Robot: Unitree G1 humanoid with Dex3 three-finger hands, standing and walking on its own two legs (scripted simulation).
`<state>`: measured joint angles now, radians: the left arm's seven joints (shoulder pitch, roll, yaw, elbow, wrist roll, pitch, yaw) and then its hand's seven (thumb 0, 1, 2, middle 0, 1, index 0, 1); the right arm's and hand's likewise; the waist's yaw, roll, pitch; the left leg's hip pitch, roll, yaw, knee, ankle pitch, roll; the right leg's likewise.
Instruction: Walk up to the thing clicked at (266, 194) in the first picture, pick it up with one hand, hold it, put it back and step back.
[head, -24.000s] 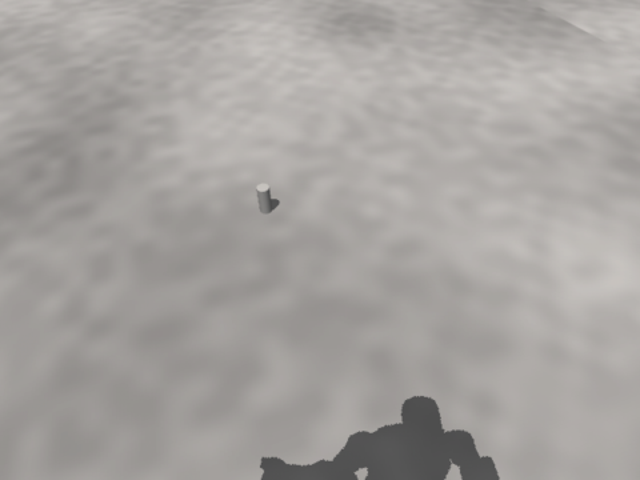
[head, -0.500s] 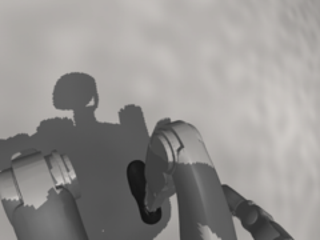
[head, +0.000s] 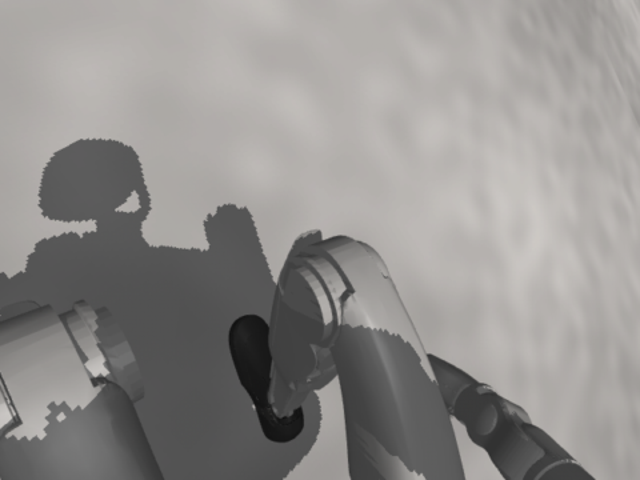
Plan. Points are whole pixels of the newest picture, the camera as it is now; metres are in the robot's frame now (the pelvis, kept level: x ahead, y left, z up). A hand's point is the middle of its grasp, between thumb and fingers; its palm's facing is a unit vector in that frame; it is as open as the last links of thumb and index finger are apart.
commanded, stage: lower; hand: left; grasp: from the side
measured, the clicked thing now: out of the picture +0.44 +0.32 -0.21
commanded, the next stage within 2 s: loosen in 0.14 s
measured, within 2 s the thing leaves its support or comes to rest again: neither
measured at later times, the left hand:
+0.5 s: hand out of the picture +0.44 +0.31 -0.18, palm faces +0.47 -0.88 +0.01, open 7.6 cm
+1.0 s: hand out of the picture +0.45 +0.31 -0.17, palm faces +0.47 -0.88 +0.01, open 16.2 cm
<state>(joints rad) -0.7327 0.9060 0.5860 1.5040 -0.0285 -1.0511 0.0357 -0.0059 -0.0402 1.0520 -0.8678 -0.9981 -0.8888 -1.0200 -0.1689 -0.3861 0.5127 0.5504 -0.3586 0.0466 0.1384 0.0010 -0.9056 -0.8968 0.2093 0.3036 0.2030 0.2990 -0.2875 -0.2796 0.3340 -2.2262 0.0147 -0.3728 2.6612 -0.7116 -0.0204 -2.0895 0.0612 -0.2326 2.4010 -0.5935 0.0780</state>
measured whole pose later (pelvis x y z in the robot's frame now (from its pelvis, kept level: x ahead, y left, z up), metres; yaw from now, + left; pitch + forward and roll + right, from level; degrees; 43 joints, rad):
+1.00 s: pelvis -0.01 +0.01 +0.00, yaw -2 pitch +11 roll -19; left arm -0.73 0.93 0.58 1.51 -0.07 -1.09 0.03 -0.01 -0.46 0.15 -0.24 -0.16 -0.23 -0.17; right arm -0.19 -0.39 0.56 0.51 -0.37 0.06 0.13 0.00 -0.91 -0.89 0.21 0.30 0.20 0.30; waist -0.28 -0.30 0.34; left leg -2.21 0.03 -0.40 2.67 -0.72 0.00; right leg -2.06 0.08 -0.26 2.37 -0.57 0.08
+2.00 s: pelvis +0.03 -0.01 +0.20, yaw +12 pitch +32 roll -5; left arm -0.12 0.48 0.31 0.43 0.05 -0.01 0.04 -0.01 -0.51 0.07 -0.07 -0.06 -0.07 -0.06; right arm 0.08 -0.25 0.02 0.52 0.05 0.14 -0.03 0.01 -0.90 -0.90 0.21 0.30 0.20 0.30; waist -0.04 0.00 -0.13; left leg -1.85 0.05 -0.08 1.94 -0.66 -0.01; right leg -1.81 -0.02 -0.05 1.88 -0.63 0.02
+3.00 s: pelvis +0.10 +0.00 +0.43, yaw +16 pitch +8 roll -2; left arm 0.47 0.22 -0.01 -0.02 -0.01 0.30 0.15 -0.01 -0.52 0.06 -0.06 -0.05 -0.06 -0.05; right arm 0.26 -0.20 0.04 0.47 0.02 -0.10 -0.19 0.01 -0.90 -0.90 0.21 0.31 0.20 0.30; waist -0.01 0.03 -0.11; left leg -0.65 0.04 -0.04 0.99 -0.48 -0.02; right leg -0.60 -0.02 -0.07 0.92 -0.46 0.02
